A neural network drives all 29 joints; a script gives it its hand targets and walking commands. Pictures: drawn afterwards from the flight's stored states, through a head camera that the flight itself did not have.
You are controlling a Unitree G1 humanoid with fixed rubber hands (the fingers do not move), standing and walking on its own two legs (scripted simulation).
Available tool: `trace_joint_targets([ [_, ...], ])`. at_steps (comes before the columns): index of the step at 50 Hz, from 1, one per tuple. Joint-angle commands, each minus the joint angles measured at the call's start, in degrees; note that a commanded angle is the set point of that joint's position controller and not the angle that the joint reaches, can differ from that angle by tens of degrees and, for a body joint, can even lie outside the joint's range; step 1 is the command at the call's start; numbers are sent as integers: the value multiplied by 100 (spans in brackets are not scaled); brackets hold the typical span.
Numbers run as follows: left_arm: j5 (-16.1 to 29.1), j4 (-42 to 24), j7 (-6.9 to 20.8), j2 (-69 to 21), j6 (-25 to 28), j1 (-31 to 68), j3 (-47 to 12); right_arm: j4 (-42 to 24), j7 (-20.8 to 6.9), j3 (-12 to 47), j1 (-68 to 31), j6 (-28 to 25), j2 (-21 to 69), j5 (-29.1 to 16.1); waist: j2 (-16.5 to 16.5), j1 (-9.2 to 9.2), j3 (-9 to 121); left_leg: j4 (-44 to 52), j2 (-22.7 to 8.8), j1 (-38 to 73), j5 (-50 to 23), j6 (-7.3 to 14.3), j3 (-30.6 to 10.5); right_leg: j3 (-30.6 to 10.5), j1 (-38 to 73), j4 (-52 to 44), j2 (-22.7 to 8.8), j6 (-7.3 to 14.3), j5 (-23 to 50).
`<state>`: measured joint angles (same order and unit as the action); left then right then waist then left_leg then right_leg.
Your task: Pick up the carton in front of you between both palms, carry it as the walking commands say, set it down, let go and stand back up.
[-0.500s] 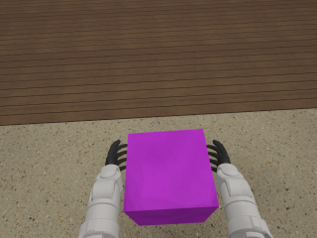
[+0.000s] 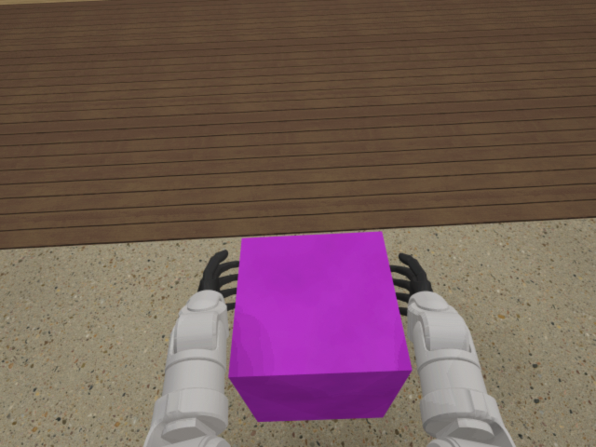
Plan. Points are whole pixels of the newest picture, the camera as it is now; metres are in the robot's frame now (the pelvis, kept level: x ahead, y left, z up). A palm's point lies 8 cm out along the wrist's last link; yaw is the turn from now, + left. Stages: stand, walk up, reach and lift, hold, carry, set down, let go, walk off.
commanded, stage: reach and lift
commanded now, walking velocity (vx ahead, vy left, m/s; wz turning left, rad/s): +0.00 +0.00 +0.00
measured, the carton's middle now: (316, 332) +0.29 +0.00 -0.05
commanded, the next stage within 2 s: hold in 0.64 s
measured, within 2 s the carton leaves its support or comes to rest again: neither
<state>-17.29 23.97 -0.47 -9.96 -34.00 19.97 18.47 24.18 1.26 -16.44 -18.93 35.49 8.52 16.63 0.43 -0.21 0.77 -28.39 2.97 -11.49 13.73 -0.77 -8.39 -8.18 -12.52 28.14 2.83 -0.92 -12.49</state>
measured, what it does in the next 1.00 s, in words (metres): stands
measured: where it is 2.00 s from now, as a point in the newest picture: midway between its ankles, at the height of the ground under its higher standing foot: (301, 392)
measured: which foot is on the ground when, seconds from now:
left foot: down 0.00-1.00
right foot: down 0.00-1.00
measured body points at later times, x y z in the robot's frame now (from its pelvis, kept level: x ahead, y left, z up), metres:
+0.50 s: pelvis +0.02 +0.00 +0.01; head -0.02 +0.00 +0.46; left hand +0.32 +0.15 +0.03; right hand +0.32 -0.15 +0.03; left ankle +0.02 +0.13 -0.74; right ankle +0.03 -0.13 -0.74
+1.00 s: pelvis +0.01 +0.00 +0.01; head -0.04 +0.00 +0.45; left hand +0.31 +0.15 +0.05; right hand +0.31 -0.15 +0.04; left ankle +0.02 +0.13 -0.74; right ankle +0.03 -0.13 -0.74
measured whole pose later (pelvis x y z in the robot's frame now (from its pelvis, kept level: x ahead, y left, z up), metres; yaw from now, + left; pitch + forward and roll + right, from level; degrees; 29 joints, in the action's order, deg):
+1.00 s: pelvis +0.01 +0.00 +0.01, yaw +1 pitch -6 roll +0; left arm -16.5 16.1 0.1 -9.2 -42.7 16.9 14.2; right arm 15.7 1.3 -12.4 -15.3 44.8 8.7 16.3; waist 0.3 -0.1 2.1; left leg -24.3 1.8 -5.9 13.6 -0.7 -7.1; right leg -6.6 -6.4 23.4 2.0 -0.8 -11.8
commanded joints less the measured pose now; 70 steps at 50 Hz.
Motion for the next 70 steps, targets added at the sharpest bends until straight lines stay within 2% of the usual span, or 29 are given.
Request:
trace_joint_targets([
  [1,1367,321,1571,-5674,46,3009,-3242,-210,-1583,3264,-3607,-251,5747,-1516,-57,-8,1626,589,176,192,-334,46,448,448,700,-497,201,17,248],
  [19,1508,-307,1549,-5508,-201,2227,-3494,-938,-1484,3538,-2854,12,5593,-1668,-55,-3,1658,763,250,671,-1437,-33,409,401,1179,-711,239,-47,1372],
  [31,1579,-548,1515,-5508,-383,2070,-3567,-1223,-1494,3600,-2776,170,5455,-1732,-1,6,1498,854,238,823,-1579,-63,368,412,1217,-797,270,-28,1363],
  [37,1830,-1120,1455,-5533,-606,1985,-3955,-1810,-1472,4023,-2756,381,5416,-1979,-2,-11,1750,918,222,1115,-1996,-96,324,382,1448,-874,275,-38,1680],
  [43,1591,-736,1476,-5294,-824,2020,-3505,-1418,-1489,3550,-2761,592,5182,-1725,-5,-7,885,1107,195,776,-892,-47,420,449,1144,-1034,245,12,645],
  [48,1630,-695,1559,-5475,-765,2464,-3537,-1363,-1560,3577,-3207,537,5381,-1765,-2,-12,1127,1031,185,753,-753,-14,430,453,1178,-971,228,18,528],
  [49,1668,-709,1539,-5394,-754,2547,-3554,-1399,-1549,3560,-3264,526,5401,-1782,-272,48,1184,549,-616,67,611,52,311,87,513,-726,-753,28,-693],
  [50,1693,-810,1508,-5396,-750,2485,-3568,-1512,-1526,3612,-3325,517,5347,-1831,-406,-7,1219,460,-429,-29,1636,56,252,-240,175,-1072,-793,140,-2191],
  [51,1721,-1009,1469,-5416,-763,2487,-3679,-1713,-1505,3755,-3425,520,5400,-1929,-555,-15,1079,212,-319,-386,2309,34,436,-442,-94,-1333,-902,235,-3264],
  [52,1746,-1196,1422,-5435,-787,2532,-3771,-1887,-1484,3922,-3535,553,5431,-2029,-891,-23,1047,-419,-138,-406,1795,-29,839,-708,-282,-1508,-1145,382,-3364],
  [53,1790,-1344,1365,-5424,-843,2496,-3853,-2038,-1459,4074,-3548,611,5496,-2121,-1092,3,1223,-930,-109,-486,1214,-58,1044,-869,-257,-1565,-1353,488,-3079],
  [54,1851,-1558,1299,-5404,-921,2391,-3965,-2236,-1426,4228,-3536,684,5487,-2239,-1104,15,1420,-783,-165,-485,1058,-44,1105,-751,-228,-1485,-1405,563,-2709],
  [56,2006,-2067,1130,-5373,-1152,2327,-4279,-2643,-1338,4527,-3579,903,5507,-2497,-765,48,1820,278,-200,393,880,70,1156,-124,-587,-872,-1151,522,-2501],
  [57,2108,-2382,1065,-5370,-1307,2359,-4436,-2827,-1274,4616,-3476,1025,5436,-2566,-13,67,1818,907,-602,591,1640,198,436,480,-985,-112,-755,328,-2535],
  [58,2222,-2685,1007,-5395,-1462,2471,-4629,-2975,-1194,4617,-3232,1146,5312,-2553,1325,127,1556,1815,-1641,757,2990,607,-1321,1261,-1802,1412,-248,3,-2003],
  [59,2353,-2887,956,-5351,-1614,2529,-4817,-3088,-1104,4611,-3002,1285,5225,-2486,1568,132,1116,2182,-2252,894,2989,1001,-2164,1290,-2533,1804,-382,-38,-1633],
  [60,2508,-3119,913,-5314,-1744,2581,-5023,-3304,-1017,4630,-2915,1431,5181,-2513,1160,131,1031,2219,-2286,802,2626,1152,-2126,1114,-2610,1804,-579,12,-1566],
  [62,2784,-3506,801,-5304,-2019,2344,-5315,-3868,-825,4754,-2696,1725,5059,-2621,760,140,1422,1853,-2025,1041,1288,1060,-1126,1281,-2217,1279,-540,10,-1296],
  [63,2851,-3669,730,-5235,-2154,2110,-5374,-4089,-732,4803,-2506,1863,4977,-2640,774,151,1628,1693,-1808,1131,789,969,-675,1462,-1947,959,-391,-13,-1135],
  [65,2901,-3963,566,-5070,-2415,1604,-5380,-4446,-572,4842,-1977,2141,4806,-2656,965,180,1823,1433,-1556,1194,123,844,-130,1772,-1479,282,-186,-41,-825],
  [66,2891,-4098,480,-4978,-2537,1329,-5347,-4591,-501,4855,-1719,2286,4727,-2671,927,161,1871,1225,-1450,1104,-89,796,122,1932,-1102,-216,-110,-47,-561],
  [67,2879,-4225,395,-4893,-2657,1035,-5291,-4732,-434,4865,-1480,2429,4656,-2695,766,120,1950,886,-1334,773,-123,729,413,2059,-358,-759,-90,-57,-109],
  [68,2871,-4360,319,-4825,-2782,830,-5214,-4846,-370,4873,-1213,2568,4603,-2718,525,122,2062,460,-1238,87,73,631,648,1904,659,-973,-262,-16,68],
  [69,2838,-4459,239,-4725,-2908,546,-5126,-4958,-305,4872,-1062,2707,4487,-2739,171,45,2224,-203,-1116,-936,392,465,887,1304,1899,-1042,-802,120,-113],
  [70,2772,-4602,149,-4539,-3019,335,-5032,-5173,-247,4896,-1017,2860,4430,-2814,-934,-71,2333,-1549,-724,-2379,1107,218,1468,-425,2918,-1362,-2049,577,-1275],
])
